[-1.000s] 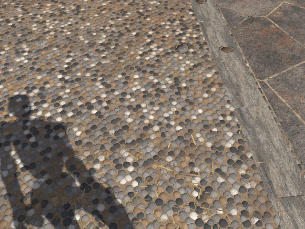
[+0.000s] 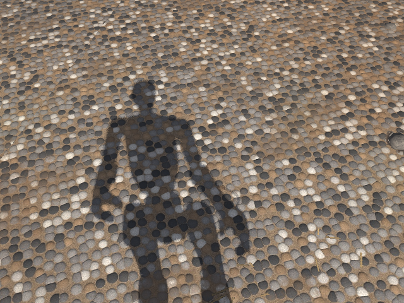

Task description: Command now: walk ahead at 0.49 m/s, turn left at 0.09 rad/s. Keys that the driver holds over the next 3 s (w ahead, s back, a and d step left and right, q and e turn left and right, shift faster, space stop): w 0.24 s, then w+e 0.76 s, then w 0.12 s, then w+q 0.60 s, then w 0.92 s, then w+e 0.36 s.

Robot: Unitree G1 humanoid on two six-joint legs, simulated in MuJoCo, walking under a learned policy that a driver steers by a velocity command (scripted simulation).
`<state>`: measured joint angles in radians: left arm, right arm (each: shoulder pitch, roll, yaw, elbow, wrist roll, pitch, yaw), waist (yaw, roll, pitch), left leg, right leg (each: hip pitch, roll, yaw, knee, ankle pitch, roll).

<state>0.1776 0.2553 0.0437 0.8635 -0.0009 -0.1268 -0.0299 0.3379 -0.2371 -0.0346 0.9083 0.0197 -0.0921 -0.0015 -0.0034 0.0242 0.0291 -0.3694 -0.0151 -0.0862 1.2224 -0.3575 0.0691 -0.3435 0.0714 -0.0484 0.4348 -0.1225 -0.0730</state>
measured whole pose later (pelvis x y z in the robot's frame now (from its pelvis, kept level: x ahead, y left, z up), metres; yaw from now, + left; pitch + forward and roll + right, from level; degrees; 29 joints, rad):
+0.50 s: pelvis +0.28 +0.07 +0.00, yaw -5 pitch +2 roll -1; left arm 0.36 0.27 0.04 0.93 -0.04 -0.08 0.00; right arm 0.13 -0.24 -0.04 0.77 0.00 -0.12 0.02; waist 0.03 -0.02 0.02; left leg -0.38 0.01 0.06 0.51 -0.16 0.03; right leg -0.36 0.00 0.07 1.13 -0.40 -0.04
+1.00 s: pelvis +0.52 -0.02 -0.02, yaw -22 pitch +2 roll +1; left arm 0.08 0.26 0.07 0.70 -0.02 -0.04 -0.05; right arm 0.31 -0.27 -0.07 0.90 0.01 -0.07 -0.02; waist -0.03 -0.01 0.06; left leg -0.12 0.09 0.15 0.95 -0.52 -0.03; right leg -0.51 0.03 -0.06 0.67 -0.19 -0.12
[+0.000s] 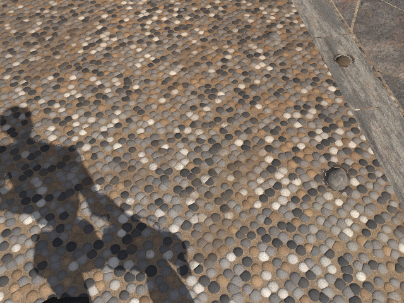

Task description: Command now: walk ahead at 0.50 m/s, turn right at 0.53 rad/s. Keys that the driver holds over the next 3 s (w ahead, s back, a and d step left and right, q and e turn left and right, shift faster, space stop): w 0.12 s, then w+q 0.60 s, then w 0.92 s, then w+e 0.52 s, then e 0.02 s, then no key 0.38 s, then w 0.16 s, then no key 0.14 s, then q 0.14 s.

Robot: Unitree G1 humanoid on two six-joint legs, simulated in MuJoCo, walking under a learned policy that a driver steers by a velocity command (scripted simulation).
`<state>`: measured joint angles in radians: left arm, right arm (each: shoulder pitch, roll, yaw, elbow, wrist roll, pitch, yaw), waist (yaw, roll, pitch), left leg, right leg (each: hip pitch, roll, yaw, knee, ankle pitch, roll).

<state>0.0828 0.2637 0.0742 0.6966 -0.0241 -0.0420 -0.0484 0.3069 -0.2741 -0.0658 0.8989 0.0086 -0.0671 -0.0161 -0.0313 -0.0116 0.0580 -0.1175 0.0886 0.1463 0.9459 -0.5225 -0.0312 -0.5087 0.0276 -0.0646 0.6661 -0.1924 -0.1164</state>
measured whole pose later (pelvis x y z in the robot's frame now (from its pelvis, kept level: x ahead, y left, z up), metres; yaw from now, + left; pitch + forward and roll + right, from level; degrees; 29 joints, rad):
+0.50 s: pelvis +0.29 +0.02 +0.01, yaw +2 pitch +3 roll -1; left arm 0.33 0.27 0.06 0.85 0.00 -0.05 0.02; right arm 0.10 -0.25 -0.04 0.74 0.02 -0.09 0.06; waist 0.05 0.03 0.00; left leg -0.57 0.00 0.05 0.55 -0.04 0.10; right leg 0.11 0.05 -0.09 0.31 -0.45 -0.04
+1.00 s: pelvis +0.59 +0.03 +0.01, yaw +15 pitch +3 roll +1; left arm 0.08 0.26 0.03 0.68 0.01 -0.12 -0.02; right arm 0.37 -0.29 -0.06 0.76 0.01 -0.05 0.00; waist -0.07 -0.01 -0.02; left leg -0.08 -0.09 -0.16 0.48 -0.44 0.05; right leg -0.47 0.00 0.02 0.48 -0.05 -0.03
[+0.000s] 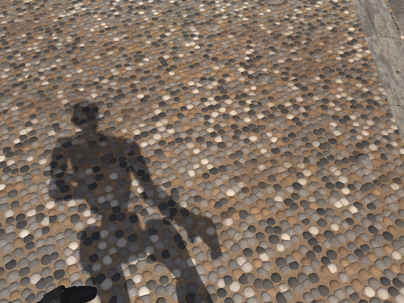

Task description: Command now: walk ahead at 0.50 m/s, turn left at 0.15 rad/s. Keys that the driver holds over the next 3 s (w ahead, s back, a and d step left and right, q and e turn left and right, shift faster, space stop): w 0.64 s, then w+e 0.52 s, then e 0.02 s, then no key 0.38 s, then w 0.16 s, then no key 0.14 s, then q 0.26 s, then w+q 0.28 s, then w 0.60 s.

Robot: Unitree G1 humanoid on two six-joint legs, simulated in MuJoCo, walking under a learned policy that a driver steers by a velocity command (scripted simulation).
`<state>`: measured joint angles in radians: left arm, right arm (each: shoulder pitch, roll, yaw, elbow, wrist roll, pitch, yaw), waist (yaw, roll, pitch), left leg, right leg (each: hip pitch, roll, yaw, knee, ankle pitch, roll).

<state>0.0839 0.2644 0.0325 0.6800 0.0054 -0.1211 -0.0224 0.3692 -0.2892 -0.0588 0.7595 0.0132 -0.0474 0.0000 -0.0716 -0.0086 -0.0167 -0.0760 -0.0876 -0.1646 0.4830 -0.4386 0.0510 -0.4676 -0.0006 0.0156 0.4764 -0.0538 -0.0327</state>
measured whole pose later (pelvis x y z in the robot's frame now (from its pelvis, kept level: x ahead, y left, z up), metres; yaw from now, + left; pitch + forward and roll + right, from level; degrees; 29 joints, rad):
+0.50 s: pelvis +0.27 +0.01 +0.00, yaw +1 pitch +3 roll -1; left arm 0.42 0.29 0.05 0.86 -0.02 -0.05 0.00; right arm 0.04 -0.25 -0.03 0.64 0.01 -0.09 0.04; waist 0.10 0.03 0.00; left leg -0.52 0.02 0.01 0.49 -0.04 0.05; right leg 0.04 0.02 0.00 0.32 -0.40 -0.01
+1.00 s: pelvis +0.53 +0.01 +0.01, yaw -8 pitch +2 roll +2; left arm 0.11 0.25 0.04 0.72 -0.02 -0.04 -0.05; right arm 0.33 -0.28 -0.06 0.85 0.01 -0.07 0.00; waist -0.07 -0.03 0.00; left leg 0.08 -0.02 0.17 0.23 -0.34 0.00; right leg -0.62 -0.07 0.00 0.62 -0.02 -0.04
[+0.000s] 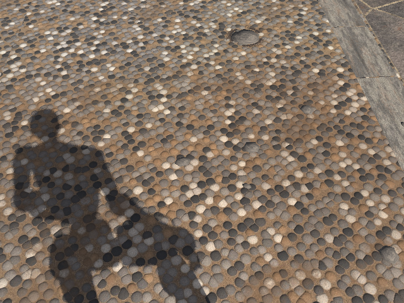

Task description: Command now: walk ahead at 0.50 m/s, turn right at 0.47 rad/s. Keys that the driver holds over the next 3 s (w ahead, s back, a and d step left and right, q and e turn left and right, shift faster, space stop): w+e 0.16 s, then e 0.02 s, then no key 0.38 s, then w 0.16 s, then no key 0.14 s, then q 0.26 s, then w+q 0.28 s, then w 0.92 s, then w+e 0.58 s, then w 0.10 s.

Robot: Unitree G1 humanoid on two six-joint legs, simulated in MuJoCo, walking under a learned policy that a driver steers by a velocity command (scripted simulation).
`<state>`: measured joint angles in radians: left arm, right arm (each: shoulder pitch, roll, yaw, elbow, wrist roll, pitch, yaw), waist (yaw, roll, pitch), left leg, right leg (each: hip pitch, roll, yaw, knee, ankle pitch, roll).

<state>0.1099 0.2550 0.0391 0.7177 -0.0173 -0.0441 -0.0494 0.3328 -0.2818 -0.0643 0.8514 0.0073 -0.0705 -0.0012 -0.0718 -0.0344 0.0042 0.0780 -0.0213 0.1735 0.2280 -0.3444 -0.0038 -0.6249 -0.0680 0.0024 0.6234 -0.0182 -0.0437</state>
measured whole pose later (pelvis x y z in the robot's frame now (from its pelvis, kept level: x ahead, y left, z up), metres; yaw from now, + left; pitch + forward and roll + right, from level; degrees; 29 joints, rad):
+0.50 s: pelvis +0.25 -0.03 +0.00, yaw -12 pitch +2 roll -2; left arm 0.27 0.27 0.05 0.76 0.00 -0.02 0.02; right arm 0.11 -0.27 -0.04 0.75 -0.02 -0.09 0.02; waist 0.05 0.04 0.01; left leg -0.50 0.02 -0.03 0.51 0.07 0.00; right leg -0.13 0.12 0.09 0.44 -0.34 -0.07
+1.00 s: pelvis +0.35 -0.07 +0.00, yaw -10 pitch +1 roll +1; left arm 0.26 0.23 0.04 0.83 0.02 -0.02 0.03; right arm 0.20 -0.25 -0.04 0.84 0.00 0.00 -0.01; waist 0.00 0.03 -0.02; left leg -0.36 -0.01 -0.01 0.63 -0.33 0.01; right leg -0.24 -0.01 -0.03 0.52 -0.29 -0.02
